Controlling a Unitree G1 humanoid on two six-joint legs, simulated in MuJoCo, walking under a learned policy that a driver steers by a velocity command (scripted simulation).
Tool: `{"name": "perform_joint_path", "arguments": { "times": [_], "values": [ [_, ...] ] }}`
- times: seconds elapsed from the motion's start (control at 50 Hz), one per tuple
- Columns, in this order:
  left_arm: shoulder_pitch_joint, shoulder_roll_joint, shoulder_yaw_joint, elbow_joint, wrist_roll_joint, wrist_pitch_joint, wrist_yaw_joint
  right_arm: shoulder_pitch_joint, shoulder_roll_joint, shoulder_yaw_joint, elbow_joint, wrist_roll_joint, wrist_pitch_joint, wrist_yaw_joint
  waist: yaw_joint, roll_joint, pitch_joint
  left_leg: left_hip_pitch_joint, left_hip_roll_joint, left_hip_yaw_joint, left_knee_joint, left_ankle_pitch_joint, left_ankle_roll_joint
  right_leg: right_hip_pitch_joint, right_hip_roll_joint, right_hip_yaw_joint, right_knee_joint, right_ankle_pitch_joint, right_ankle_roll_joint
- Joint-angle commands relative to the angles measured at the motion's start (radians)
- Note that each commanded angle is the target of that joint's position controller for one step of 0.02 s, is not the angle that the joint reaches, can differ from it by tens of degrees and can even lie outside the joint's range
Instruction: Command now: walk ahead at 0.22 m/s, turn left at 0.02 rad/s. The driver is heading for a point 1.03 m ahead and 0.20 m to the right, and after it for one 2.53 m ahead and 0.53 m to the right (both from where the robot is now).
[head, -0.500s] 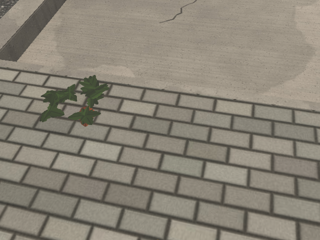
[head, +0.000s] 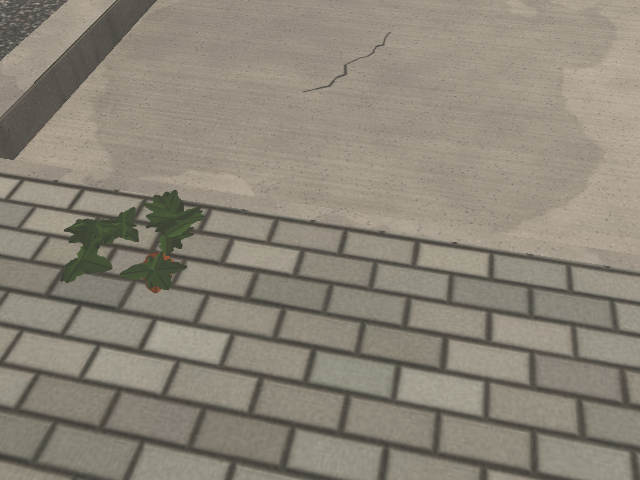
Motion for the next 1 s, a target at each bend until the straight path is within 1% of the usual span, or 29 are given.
{"name": "perform_joint_path", "arguments": {
  "times": [0.02,0.04,0.08,0.12,0.14,0.16,0.18,0.2,0.22,0.24,0.26,0.3,0.36,0.46,0.52,0.58,0.62,0.64,0.66,0.68,0.7,0.72,0.74,0.76,0.78,0.82,0.86,0.92,1.0],
  "values": [
    [-0.153,0.086,0.019,-0.125,-0.021,-0.058,-0.013,0.051,-0.206,-0.06,-0.034,0.008,-0.036,-0.008,-0.057,0.16,0.186,0.028,0.362,-0.497,-0.381,-0.235,0.246,-0.319,-0.049,0.021,0.154,-0.118,-0.058],
    [-0.154,0.087,0.017,-0.128,-0.02,-0.07,-0.023,0.051,-0.197,-0.059,-0.032,0.011,-0.042,-0.005,-0.055,0.142,0.163,0.091,0.362,-0.47,-0.363,-0.14,0.241,-0.34,-0.068,0.028,0.13,-0.14,-0.072],
    [-0.133,0.079,0.012,-0.114,-0.018,-0.083,-0.039,0.012,-0.2,-0.061,-0.036,0.02,-0.038,0.004,-0.034,0.107,0.105,0.085,0.293,-0.335,-0.331,0.007,0.195,-0.188,-0.049,-0.016,-0.027,-0.048,-0.076],
    [0.005,0.089,0.026,-0.05,-0.009,-0.081,-0.046,-0.036,-0.206,-0.061,-0.043,0.026,-0.024,0.011,0.041,0.105,0.032,-0.071,0.202,-0.205,-0.259,0.112,0.14,0.164,0.033,-0.092,-0.162,0.185,-0.051],
    [0.098,0.114,0.04,-0.021,-0.008,-0.074,-0.043,-0.045,-0.187,-0.055,-0.047,0.018,-0.025,0.011,0.085,0.091,-0.007,-0.142,0.16,-0.153,-0.163,0.18,0.108,0.309,0.035,-0.074,-0.16,0.196,-0.049],
    [0.227,0.182,0.06,-0.005,-0.007,-0.072,-0.034,-0.077,-0.124,-0.035,-0.067,0.005,-0.031,0.013,0.14,-0.066,-0.051,-0.268,0.066,-0.04,0.14,0.17,0.039,0.451,-0.131,0.162,-0.27,0.113,-0.105],
    [0.303,0.293,0.08,-0.004,0.003,-0.076,-0.04,-0.044,-0.086,-0.027,-0.107,0.015,-0.053,0.007,0.129,-0.337,-0.088,-0.504,-0.046,0.0,0.447,-0.122,-0.013,0.571,-0.365,0.631,-0.44,0.006,-0.259],
    [0.234,0.208,0.053,-0.019,0.01,-0.083,-0.043,-0.036,-0.16,-0.045,-0.096,0.032,-0.067,0.007,0.093,-0.203,-0.03,-0.595,0.013,-0.098,0.602,-0.167,-0.001,0.511,-0.398,0.695,-0.471,-0.097,-0.285],
    [0.157,0.165,0.04,-0.04,0.007,-0.086,-0.043,-0.047,-0.18,-0.051,-0.091,0.042,-0.074,0.013,0.061,-0.128,0.048,-0.641,0.065,-0.103,0.634,-0.068,0.025,0.453,-0.368,0.583,-0.468,-0.102,-0.253],
    [0.103,0.15,0.033,-0.057,0.009,-0.086,-0.046,-0.055,-0.171,-0.051,-0.078,0.036,-0.074,0.016,0.043,-0.066,0.066,-0.632,0.103,-0.08,0.616,0.026,0.036,0.412,-0.32,0.48,-0.483,-0.052,-0.22],
    [0.072,0.145,0.028,-0.063,0.009,-0.082,-0.049,-0.071,-0.168,-0.054,-0.075,0.021,-0.074,0.017,0.032,-0.041,0.08,-0.628,0.128,-0.067,0.579,0.096,0.036,0.385,-0.288,0.404,-0.499,0.046,-0.2],
    [0.075,0.121,0.017,-0.058,0.016,-0.077,-0.049,-0.06,-0.153,-0.057,-0.062,0.011,-0.067,0.029,0.019,-0.074,0.057,-0.564,0.145,-0.034,0.543,0.183,0.026,0.348,-0.223,0.264,-0.513,0.262,-0.172],
    [0.125,0.136,0.018,-0.033,0.01,-0.072,-0.043,-0.108,-0.134,-0.055,-0.078,0.001,-0.056,0.032,0.026,-0.06,0.054,-0.603,0.146,0.002,0.471,0.256,-0.012,0.353,-0.202,0.165,-0.519,0.49,-0.182],
    [0.155,0.154,0.017,-0.01,0.008,-0.057,-0.021,-0.296,-0.101,-0.036,-0.144,0.007,-0.067,0.04,0.068,-0.068,0.093,-0.552,0.116,0.038,0.155,0.452,-0.038,0.303,-0.172,0.075,-0.557,0.484,-0.164],
    [0.195,0.161,0.019,0.015,0.0,-0.055,-0.017,-0.379,-0.101,-0.031,-0.173,0.014,-0.076,0.055,0.086,-0.066,0.124,-0.523,0.092,0.047,0.04,0.488,-0.026,0.332,-0.199,0.072,-0.56,0.443,-0.171],
    [0.2,0.168,0.024,0.033,-0.006,-0.046,-0.013,-0.422,-0.114,-0.033,-0.199,0.018,-0.086,0.072,0.069,-0.071,0.133,-0.525,0.08,0.037,-0.023,0.431,0.012,0.424,-0.244,0.075,-0.515,0.522,-0.165],
    [0.178,0.19,0.031,0.031,-0.003,-0.039,-0.009,-0.38,-0.143,-0.043,-0.195,0.016,-0.089,0.076,0.028,-0.093,0.081,-0.428,0.045,0.058,-0.045,0.36,0.045,0.47,-0.251,0.065,-0.428,0.753,-0.147],
    [0.169,0.203,0.036,0.029,0.002,-0.034,-0.007,-0.318,-0.168,-0.055,-0.18,0.014,-0.087,0.072,-0.008,-0.117,0.023,-0.331,0.011,0.081,-0.039,0.322,0.064,0.486,-0.245,0.059,-0.342,0.936,-0.138],
    [0.148,0.203,0.035,0.026,0.007,-0.025,-0.007,-0.174,-0.206,-0.075,-0.14,0.015,-0.084,0.063,-0.086,-0.118,-0.071,-0.141,-0.021,0.107,-0.062,0.33,0.095,0.461,-0.21,0.029,-0.169,1.07,-0.118],
    [0.136,0.189,0.025,0.009,0.014,-0.024,-0.005,0.012,-0.249,-0.092,-0.095,0.008,-0.079,0.049,-0.166,-0.099,-0.197,0.181,0.068,0.016,-0.026,0.353,0.144,0.27,-0.176,0.018,0.076,0.935,-0.088],
    [0.261,0.062,-0.011,-0.009,0.017,-0.039,-0.016,0.146,-0.345,-0.115,-0.071,-0.02,-0.076,0.043,-0.122,0.143,-0.374,0.61,0.353,-0.449,-0.041,0.188,0.303,-0.156,-0.005,-0.009,0.504,0.377,-0.02],
    [0.274,0.069,-0.015,0.017,0.0,-0.064,-0.024,0.163,-0.27,-0.094,-0.052,-0.009,-0.076,0.045,-0.124,0.223,-0.461,0.652,0.431,-0.763,-0.227,0.051,0.334,-0.304,0.067,0.138,0.673,-0.192,-0.024],
    [0.153,0.166,0.013,-0.024,-0.032,-0.079,-0.03,0.079,-0.222,-0.077,-0.054,0.003,-0.074,0.042,-0.116,0.172,-0.26,0.499,0.388,-0.628,-0.267,-0.018,0.269,-0.403,-0.002,0.138,0.721,-0.148,-0.036],
    [0.063,0.177,0.013,-0.053,-0.036,-0.086,-0.029,-0.012,-0.197,-0.067,-0.067,0.006,-0.071,0.041,-0.084,0.089,-0.129,0.313,0.353,-0.474,-0.297,0.037,0.233,-0.396,-0.06,0.095,0.671,-0.047,-0.043],
    [0.028,0.162,0.015,-0.057,-0.024,-0.083,-0.024,-0.074,-0.171,-0.06,-0.069,-0.003,-0.074,0.045,-0.046,0.021,-0.054,0.156,0.316,-0.366,-0.336,0.13,0.212,-0.355,-0.099,0.077,0.608,0.021,-0.039],
    [0.092,0.131,0.019,-0.031,-0.015,-0.05,-0.018,-0.129,-0.139,-0.054,-0.062,-0.017,-0.091,0.052,0.02,0.071,-0.027,-0.004,0.258,-0.227,-0.404,0.213,0.19,-0.232,-0.149,0.087,0.541,0.093,-0.029],
    [0.113,0.102,0.017,-0.021,-0.018,-0.023,-0.013,-0.121,-0.15,-0.059,-0.033,-0.018,-0.107,0.054,0.035,0.075,0.001,-0.076,0.248,-0.132,-0.446,0.271,0.198,-0.221,-0.154,0.088,0.514,0.121,-0.012],
    [0.024,0.111,0.024,-0.054,-0.01,-0.017,-0.004,-0.086,-0.181,-0.067,0.005,-0.023,-0.113,0.041,0.016,0.057,0.049,-0.059,0.246,-0.04,-0.47,0.347,0.191,-0.332,-0.149,0.124,0.411,0.255,0.009],
    [-0.081,0.096,0.022,-0.083,-0.006,-0.033,-0.023,-0.069,-0.201,-0.065,0.024,-0.02,-0.104,0.025,-0.02,0.041,0.055,0.017,0.222,0.076,-0.463,0.421,0.149,-0.347,-0.121,0.087,0.171,0.472,0.006]
  ]
}}
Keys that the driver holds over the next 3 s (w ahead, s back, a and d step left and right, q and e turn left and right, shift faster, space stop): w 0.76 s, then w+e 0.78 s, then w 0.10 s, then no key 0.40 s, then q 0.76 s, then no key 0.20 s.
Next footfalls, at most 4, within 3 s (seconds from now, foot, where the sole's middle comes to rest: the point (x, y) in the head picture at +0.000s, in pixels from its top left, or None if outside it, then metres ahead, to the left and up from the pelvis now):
0.68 left None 0.47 0.08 -0.77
1.26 right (415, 392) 0.74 -0.18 -0.77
1.72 left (368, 281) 1.07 -0.09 -0.77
2.08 right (457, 319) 0.95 -0.31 -0.77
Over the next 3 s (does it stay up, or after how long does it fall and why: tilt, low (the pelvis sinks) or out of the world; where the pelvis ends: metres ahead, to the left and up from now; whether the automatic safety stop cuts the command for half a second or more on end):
stays up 0.93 -0.19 0.01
